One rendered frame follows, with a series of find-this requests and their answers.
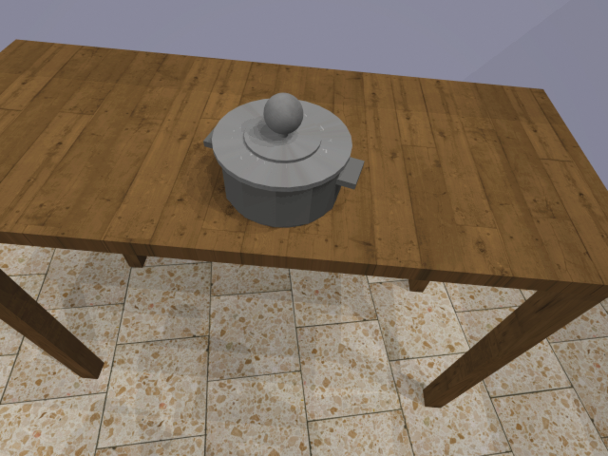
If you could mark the pot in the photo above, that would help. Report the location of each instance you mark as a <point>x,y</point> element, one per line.
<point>287,209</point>

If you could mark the table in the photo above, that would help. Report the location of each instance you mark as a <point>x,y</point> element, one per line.
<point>101,149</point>

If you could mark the knob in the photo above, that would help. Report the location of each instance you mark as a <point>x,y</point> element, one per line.
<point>283,113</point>

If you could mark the lid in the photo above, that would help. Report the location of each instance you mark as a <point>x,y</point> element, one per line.
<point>252,153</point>

